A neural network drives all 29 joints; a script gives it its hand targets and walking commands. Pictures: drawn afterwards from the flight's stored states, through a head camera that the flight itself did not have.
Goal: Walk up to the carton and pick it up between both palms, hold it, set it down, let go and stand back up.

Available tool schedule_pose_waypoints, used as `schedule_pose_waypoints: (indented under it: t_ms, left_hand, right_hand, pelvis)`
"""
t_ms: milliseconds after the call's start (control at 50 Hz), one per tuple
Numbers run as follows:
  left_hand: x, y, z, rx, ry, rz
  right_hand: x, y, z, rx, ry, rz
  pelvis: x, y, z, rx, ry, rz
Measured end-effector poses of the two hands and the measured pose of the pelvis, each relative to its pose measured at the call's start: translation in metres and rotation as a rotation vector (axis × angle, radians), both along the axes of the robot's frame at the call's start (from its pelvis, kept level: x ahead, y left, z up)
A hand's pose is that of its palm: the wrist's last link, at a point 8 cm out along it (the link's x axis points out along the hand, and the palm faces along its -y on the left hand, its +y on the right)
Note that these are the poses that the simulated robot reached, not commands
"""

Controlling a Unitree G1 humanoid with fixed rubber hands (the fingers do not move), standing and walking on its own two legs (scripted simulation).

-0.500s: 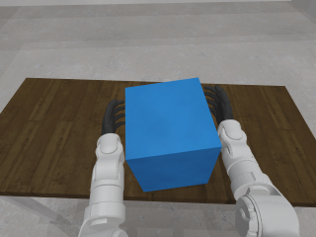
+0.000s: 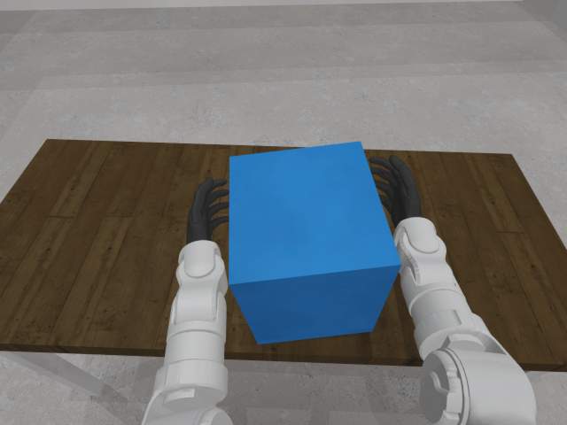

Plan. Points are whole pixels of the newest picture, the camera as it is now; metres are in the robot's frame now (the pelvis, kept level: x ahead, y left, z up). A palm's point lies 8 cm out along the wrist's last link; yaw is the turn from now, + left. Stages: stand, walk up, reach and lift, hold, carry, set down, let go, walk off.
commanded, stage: set down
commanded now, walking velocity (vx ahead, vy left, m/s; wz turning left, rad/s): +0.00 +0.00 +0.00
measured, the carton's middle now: (305, 249) +0.39 -0.01 +0.00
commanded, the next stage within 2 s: none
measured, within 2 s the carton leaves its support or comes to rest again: rests again in 0.60 s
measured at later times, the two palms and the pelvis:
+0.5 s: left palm (203, 235) +0.36 +0.14 +0.07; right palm (405, 212) +0.41 -0.15 +0.08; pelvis +0.00 +0.00 +0.00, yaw +0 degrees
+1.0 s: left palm (196, 241) +0.37 +0.16 +0.05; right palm (406, 214) +0.41 -0.15 +0.07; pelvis +0.00 +0.00 +0.00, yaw +0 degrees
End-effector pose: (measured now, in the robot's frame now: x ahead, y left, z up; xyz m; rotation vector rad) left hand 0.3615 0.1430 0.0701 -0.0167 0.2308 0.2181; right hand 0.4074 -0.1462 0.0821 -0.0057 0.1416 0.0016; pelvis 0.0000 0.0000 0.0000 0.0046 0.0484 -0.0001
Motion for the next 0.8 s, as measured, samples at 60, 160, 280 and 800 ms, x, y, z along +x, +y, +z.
schedule_pose_waypoints:
  t_ms: [60, 160, 280, 800]
  left_hand:
    - [0.0000, -0.0001, -0.0003, 0.000, -0.004, 0.000]
    - [0.0000, -0.0002, -0.0010, -0.002, -0.009, 0.001]
    - [0.0001, -0.0005, -0.0016, -0.004, -0.013, 0.001]
    - [0.0044, -0.0028, -0.0065, 0.000, -0.027, -0.009]
  right_hand:
    - [-0.0001, 0.0000, 0.0001, -0.002, 0.000, 0.000]
    - [-0.0002, -0.0002, -0.0003, 0.001, 0.001, -0.001]
    - [-0.0004, -0.0006, -0.0004, -0.004, 0.001, -0.001]
    - [0.0014, -0.0040, -0.0062, 0.011, 0.016, -0.009]
  pelvis:
    - [0.0000, 0.0000, 0.0000, 0.000, 0.001, 0.000]
    - [0.0001, 0.0000, 0.0000, 0.000, 0.002, 0.000]
    - [0.0003, -0.0001, 0.0000, 0.000, 0.003, 0.000]
    - [0.0023, -0.0001, -0.0001, 0.000, 0.021, 0.000]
